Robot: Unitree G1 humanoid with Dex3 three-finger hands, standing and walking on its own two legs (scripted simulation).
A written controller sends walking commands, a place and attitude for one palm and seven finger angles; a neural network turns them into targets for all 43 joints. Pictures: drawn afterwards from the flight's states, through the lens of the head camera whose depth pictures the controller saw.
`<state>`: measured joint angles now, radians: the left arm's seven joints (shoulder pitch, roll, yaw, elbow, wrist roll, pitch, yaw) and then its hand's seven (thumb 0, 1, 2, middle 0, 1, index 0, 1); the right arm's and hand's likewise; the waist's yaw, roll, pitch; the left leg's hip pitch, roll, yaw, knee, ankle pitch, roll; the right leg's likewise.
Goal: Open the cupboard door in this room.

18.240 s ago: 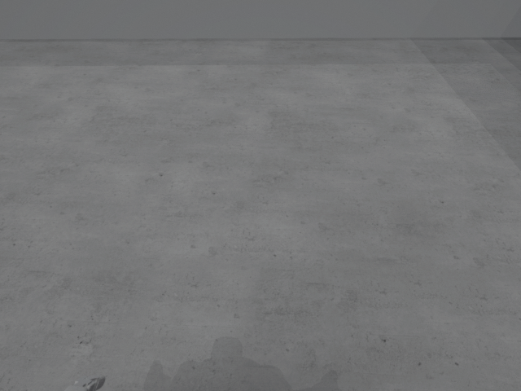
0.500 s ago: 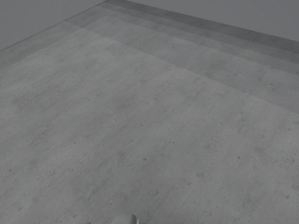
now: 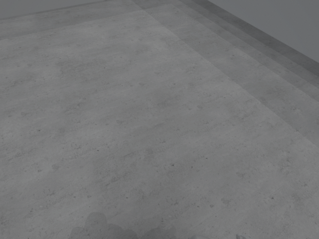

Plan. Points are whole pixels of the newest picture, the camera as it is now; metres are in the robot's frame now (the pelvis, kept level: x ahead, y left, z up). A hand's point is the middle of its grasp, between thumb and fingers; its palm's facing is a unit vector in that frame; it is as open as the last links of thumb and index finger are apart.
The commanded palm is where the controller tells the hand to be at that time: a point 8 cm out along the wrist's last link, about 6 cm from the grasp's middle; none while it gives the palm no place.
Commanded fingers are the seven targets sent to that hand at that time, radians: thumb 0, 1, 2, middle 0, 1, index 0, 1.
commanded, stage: turn or walk to find it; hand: left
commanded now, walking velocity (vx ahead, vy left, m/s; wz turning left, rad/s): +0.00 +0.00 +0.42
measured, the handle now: out of the picture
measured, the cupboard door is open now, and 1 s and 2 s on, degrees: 0 0 0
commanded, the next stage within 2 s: stand and wait in 1.58 s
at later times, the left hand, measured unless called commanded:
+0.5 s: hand out of the picture +0.03 +0.14 -0.15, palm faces +0.21 -0.94 -0.28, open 7.4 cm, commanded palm none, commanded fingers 0.00 0.90 0.90 -0.20 -0.30 -0.20 -0.30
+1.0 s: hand out of the picture -0.08 +0.20 -0.17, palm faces +0.44 -0.86 -0.26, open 7.4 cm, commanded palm none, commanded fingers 0.00 0.90 0.90 -0.20 -0.30 -0.20 -0.30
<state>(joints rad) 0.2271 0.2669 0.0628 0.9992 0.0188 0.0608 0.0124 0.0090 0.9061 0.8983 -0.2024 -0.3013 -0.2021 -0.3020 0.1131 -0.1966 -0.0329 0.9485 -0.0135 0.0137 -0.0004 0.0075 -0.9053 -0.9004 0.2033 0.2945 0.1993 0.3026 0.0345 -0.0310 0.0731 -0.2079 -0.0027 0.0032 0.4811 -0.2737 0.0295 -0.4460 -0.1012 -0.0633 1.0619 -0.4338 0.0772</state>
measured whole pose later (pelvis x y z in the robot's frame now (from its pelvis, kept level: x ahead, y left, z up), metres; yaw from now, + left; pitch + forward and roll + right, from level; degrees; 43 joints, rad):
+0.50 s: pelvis -0.01 -0.06 +0.00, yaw +13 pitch -1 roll +2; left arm 0.19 0.15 0.02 0.93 0.02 0.00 0.02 0.01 0.90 0.90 -0.21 -0.30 -0.21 -0.30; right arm 0.23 -0.25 -0.09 1.01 -0.02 0.07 0.02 0.01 -0.91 -0.90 0.20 0.29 0.20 0.30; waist -0.03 0.05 0.08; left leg -0.46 0.01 -0.03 1.11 -0.42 -0.06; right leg -0.22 -0.09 -0.17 0.52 -0.29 -0.03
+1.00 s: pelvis -0.04 -0.02 +0.00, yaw +24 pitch +0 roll -1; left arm 0.20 0.25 0.06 0.97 0.02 0.06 0.01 0.01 0.91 0.90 -0.20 -0.30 -0.20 -0.30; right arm 0.16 -0.19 -0.04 0.95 -0.01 0.02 0.00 0.01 -0.90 -0.90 0.20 0.29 0.20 0.30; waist 0.02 -0.02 0.06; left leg -0.22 -0.02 -0.01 0.45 -0.22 0.03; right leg -0.44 -0.09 -0.04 1.01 -0.41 0.08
